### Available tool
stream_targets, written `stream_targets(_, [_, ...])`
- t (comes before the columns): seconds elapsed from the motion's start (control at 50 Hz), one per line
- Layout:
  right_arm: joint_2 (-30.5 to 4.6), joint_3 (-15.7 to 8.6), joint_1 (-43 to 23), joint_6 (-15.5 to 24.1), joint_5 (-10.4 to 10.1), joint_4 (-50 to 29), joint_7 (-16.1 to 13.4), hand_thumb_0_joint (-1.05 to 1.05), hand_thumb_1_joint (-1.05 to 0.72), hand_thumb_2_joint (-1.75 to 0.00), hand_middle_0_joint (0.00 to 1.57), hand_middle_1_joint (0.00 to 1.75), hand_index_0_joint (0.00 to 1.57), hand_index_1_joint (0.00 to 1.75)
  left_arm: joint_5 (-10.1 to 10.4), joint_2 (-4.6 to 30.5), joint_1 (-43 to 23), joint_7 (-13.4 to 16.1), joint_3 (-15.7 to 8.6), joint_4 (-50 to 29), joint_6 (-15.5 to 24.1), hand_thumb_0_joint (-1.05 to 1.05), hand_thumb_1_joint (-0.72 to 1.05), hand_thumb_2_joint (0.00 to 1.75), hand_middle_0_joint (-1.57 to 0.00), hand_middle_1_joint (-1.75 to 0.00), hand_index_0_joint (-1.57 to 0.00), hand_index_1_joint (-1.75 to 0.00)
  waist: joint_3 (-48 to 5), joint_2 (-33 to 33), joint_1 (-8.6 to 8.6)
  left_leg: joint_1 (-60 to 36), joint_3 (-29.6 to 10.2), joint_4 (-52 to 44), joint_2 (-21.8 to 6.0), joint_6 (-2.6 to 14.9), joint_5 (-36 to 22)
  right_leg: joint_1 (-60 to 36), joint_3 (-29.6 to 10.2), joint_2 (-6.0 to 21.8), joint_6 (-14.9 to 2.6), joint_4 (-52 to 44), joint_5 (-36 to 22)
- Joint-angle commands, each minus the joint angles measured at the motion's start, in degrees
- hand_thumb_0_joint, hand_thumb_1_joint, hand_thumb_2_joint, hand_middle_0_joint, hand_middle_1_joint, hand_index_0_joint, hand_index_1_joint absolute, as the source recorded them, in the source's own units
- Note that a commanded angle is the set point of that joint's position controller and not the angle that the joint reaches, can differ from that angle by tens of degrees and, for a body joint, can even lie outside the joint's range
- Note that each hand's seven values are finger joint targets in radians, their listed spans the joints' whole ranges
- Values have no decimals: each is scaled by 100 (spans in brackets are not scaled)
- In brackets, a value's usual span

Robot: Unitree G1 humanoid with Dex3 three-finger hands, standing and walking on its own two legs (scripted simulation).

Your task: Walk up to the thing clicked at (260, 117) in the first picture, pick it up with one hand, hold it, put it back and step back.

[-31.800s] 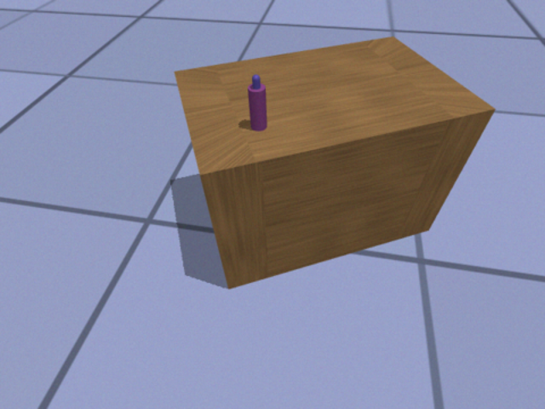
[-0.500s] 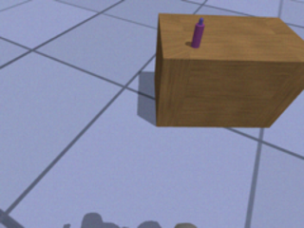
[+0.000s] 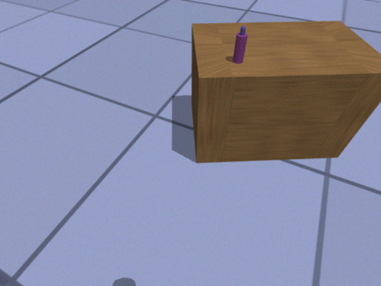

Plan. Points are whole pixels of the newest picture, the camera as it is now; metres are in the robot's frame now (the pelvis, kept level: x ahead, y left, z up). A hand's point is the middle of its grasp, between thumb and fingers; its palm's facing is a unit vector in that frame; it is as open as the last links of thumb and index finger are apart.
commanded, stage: step back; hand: right
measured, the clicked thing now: (240, 44) +1.12 -0.22 -0.03
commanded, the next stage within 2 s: stand in 0.46 s
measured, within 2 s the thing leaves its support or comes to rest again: neither
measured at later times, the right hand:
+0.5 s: hand out of the picture +0.14 -0.25 -0.15, palm faces -0.03 +0.93 -0.36, open 7.4 cm
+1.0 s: hand out of the picture +0.11 -0.25 -0.14, palm faces -0.04 +0.94 -0.32, open 7.4 cm
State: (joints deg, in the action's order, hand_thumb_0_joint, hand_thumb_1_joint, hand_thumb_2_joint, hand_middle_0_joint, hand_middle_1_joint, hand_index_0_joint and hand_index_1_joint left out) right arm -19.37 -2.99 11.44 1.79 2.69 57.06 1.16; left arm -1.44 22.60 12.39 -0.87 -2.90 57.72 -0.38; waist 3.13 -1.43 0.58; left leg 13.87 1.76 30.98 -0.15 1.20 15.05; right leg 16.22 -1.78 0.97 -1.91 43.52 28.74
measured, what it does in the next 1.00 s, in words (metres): stands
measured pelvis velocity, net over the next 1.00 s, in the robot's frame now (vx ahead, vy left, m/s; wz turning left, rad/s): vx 0.01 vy -0.01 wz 0.02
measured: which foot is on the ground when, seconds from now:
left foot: down 0.00-1.00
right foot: down 0.00-1.00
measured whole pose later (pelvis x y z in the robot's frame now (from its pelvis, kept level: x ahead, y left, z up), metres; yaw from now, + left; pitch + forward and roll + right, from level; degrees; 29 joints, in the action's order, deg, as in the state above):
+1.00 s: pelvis +0.01 -0.01 +0.02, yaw +1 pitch -4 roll +0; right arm -19.5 -0.3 4.4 0.8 0.8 64.9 0.7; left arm -0.9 20.1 5.9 -0.5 -0.1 66.3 0.4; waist 3.6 0.4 0.7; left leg 6.6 0.2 18.9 -1.0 -0.7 8.1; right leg 5.1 2.1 1.7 1.0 18.6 9.2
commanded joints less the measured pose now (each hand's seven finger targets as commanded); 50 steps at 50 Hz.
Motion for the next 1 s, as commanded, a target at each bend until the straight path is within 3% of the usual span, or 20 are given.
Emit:
stream_targets(0.0, [-1637,-378,-355,145,-41,-427,-111,0,-90,-90,20,30,20,30,71,914,-106,44,-241,-419,266,0,90,90,-20,-30,-20,-30,-175,1155,-29,-472,-1609,-1246,-1400,813,-152,442,118,173,47,-643,-318])
stream_targets(0.04, [-1427,-275,-636,58,-138,-454,-105,0,-90,-90,20,30,20,30,68,725,72,87,-224,-249,327,0,90,90,-20,-30,-20,-30,-381,1046,201,-107,-890,-645,-1065,507,-1086,-646,410,-32,50,-2020,-1474])
stream_targets(0.06, [-1244,-207,-740,23,-198,-501,-103,0,-90,-90,20,30,20,30,28,830,182,131,-269,-153,358,0,90,90,-20,-30,-20,-30,-506,825,313,220,-648,-199,-877,312,-1292,-1195,270,0,36,-2160,-1984])
stream_targets(0.08, [-1087,-154,-732,3,-245,-558,-114,0,-90,-90,20,30,20,30,-16,1076,201,169,-349,-117,365,0,90,90,-20,-30,-20,-30,-616,326,325,761,-423,236,-594,116,-1032,-1719,-261,291,-106,-2109,-2289])
stream_targets(0.1, [-896,-91,-723,-19,-268,-604,-118,0,-90,-90,20,30,20,30,-42,1343,170,203,-405,-155,373,0,90,90,-20,-30,-20,-30,-500,-273,296,1311,-202,746,-139,-123,-143,-1713,-1406,1050,-387,-2511,-1820])
stream_targets(0.12, [-953,-113,-552,-71,-247,-504,-157,0,-90,-90,20,30,20,30,-29,1610,-150,192,-414,-251,362,0,90,90,-20,-30,-20,-30,-395,-526,218,1074,-257,1148,46,-130,1389,-1043,-2041,1822,-889,-2743,-1078])
stream_targets(0.14, [-1144,-180,-364,-92,-209,-365,-168,0,-90,-90,20,30,20,30,-71,1673,-668,175,-404,-411,349,0,90,90,-20,-30,-20,-30,-105,-590,63,752,-406,1481,-109,-134,1654,-357,-2191,2076,-1223,-2717,-845])
stream_targets(0.16, [-1157,-161,-184,-72,-199,-258,-156,0,-90,-90,20,30,20,30,-57,1492,-934,174,-376,-494,331,0,90,90,-20,-30,-20,-30,43,-515,-91,564,-473,929,-272,-107,1572,-209,-1788,1871,-1108,-2531,-1113])
stream_targets(0.18, [-1142,-131,-165,-26,-211,-173,-141,0,-90,-90,20,30,20,30,-25,1304,-977,174,-316,-495,326,0,90,90,-20,-30,-20,-30,-20,-414,-144,418,-323,378,-208,-82,1239,-347,-1182,1530,-859,-2279,-1770])
stream_targets(0.22, [-1089,-136,11,44,-198,-28,-148,0,-90,-90,20,30,20,30,14,1129,-1068,173,-248,-431,333,0,90,90,-20,-30,-20,-30,-355,-465,-215,-169,-383,-361,-325,-26,-784,-427,-453,1064,-353,-1793,-2963])
stream_targets(0.26, [-1246,-186,28,74,-150,17,-181,0,-90,-90,20,30,20,30,82,1064,-958,159,-246,-380,291,0,90,90,-20,-30,-20,-30,-738,-275,-84,-558,-679,-480,-616,165,-2224,-616,-68,648,-37,-1252,-3519])
stream_targets(0.3, [-1402,-168,-397,80,-175,-53,-176,0,-90,-90,20,30,20,30,123,1032,-876,135,-220,-351,246,0,90,90,-20,-30,-20,-30,-665,3,126,-102,-938,-433,-811,365,-1791,-781,2,425,26,-1530,-2134])
stream_targets(0.32, [-1345,-146,-635,57,-174,-59,-158,0,-90,-90,20,30,20,30,88,1033,-885,157,-216,-243,257,0,90,90,-20,-30,-20,-30,-510,23,148,57,-812,-297,-760,272,-1716,-966,38,475,-2,-1755,-2240])
stream_targets(0.38, [-1226,-105,-445,32,-178,50,-201,0,-90,-90,20,30,20,30,90,1152,-918,190,-256,-152,269,0,90,90,-20,-30,-20,-30,-766,78,43,-86,-404,-122,-532,98,-2321,-1336,-178,772,-148,-1539,-3601])
stream_targets(0.42, [-1260,-122,-456,25,-176,109,-215,0,-90,-90,20,30,20,30,108,1086,-1039,198,-235,-168,250,0,90,90,-20,-30,-20,-30,-782,294,11,-156,-485,-223,-584,123,-2461,-1307,-42,730,-128,-1525,-3492])
stream_targets(0.44, [-1313,-59,-596,73,-197,59,-212,0,-90,-90,20,30,20,30,185,851,-908,186,-101,-31,226,0,90,90,-20,-30,-20,-30,-655,392,27,-485,-729,-532,-740,119,-3118,-1155,-99,649,-3,-1590,-3904])
stream_targets(0.48, [-1344,-61,-626,98,-211,105,-216,0,-90,-90,20,30,20,30,190,863,-903,180,-72,8,223,0,90,90,-20,-30,-20,-30,-761,393,3,-791,-744,-521,-804,121,-3466,-1149,-37,599,62,-1733,-3875])
stream_targets(0.6, [-1250,9,-992,55,-241,124,-204,0,-90,-90,20,30,20,30,113,893,-1115,136,-28,159,195,0,90,90,-20,-30,-20,-30,-613,384,-26,-836,-710,-1053,-782,21,-2435,-1292,-46,574,137,-2260,-3191])
stream_targets(0.7, [-1267,14,-1117,60,-247,206,-178,0,-90,-90,20,30,20,30,93,878,-1126,122,17,279,232,0,90,90,-20,-30,-20,-30,-797,312,-45,-1156,-635,-1147,-797,5,-2290,-1324,-81,657,137,-2525,-3260])
stream_targets(0.98, [-1258,38,-1006,-1,-205,445,-89,0,-90,-90,20,30,20,30,61,995,-962,80,61,504,241,0,90,90,-20,-30,-20,-30,-107,133,-75,-575,-774,-1743,-706,-43,61,-706,-174,631,145,-3018,-1306])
